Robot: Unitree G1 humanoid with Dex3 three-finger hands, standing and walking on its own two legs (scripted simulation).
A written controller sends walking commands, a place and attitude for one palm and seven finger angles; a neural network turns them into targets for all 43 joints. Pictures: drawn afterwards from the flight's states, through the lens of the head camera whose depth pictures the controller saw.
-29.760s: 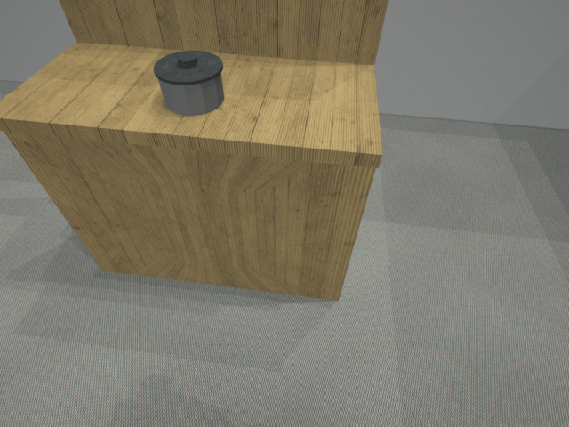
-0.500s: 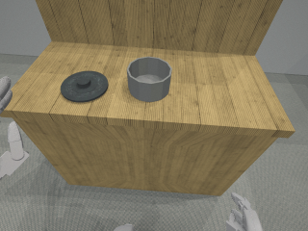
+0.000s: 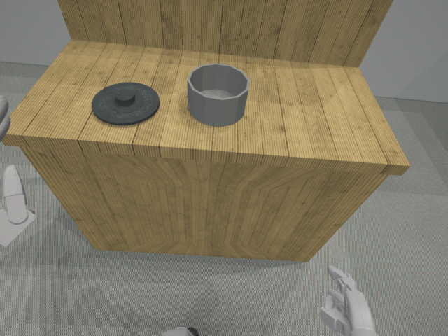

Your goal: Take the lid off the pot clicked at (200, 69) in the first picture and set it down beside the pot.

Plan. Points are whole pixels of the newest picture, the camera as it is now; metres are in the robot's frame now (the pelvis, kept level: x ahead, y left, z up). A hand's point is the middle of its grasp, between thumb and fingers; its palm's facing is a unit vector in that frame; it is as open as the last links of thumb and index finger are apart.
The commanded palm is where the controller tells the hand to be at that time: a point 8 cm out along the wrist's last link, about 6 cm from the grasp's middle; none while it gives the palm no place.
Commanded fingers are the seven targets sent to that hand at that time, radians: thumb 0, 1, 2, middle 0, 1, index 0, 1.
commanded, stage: step back with the hand held close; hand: left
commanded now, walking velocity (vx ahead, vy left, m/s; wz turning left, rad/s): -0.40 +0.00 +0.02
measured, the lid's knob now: (125, 96) +0.64 +0.29 +0.02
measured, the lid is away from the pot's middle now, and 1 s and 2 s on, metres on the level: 0.24 0.24 0.24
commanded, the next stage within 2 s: stop stepping back and stand still in 0.10 s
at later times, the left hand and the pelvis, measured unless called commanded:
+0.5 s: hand out of the picture +0.10 +0.24 +0.21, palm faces +0.29 -0.83 -0.47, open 7.4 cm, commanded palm +0.04 +0.29 +0.21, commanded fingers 0.00 0.90 0.90 -0.20 -0.30 -0.20 -0.30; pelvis -0.10 +0.02 +0.01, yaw -2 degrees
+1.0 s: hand out of the picture +0.07 +0.25 +0.20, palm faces +0.32 -0.82 -0.48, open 7.4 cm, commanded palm none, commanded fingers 0.00 0.90 0.90 -0.20 -0.30 -0.20 -0.30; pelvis -0.12 +0.02 +0.00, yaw -1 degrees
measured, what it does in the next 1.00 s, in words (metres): walks backwards: right foot, then left foot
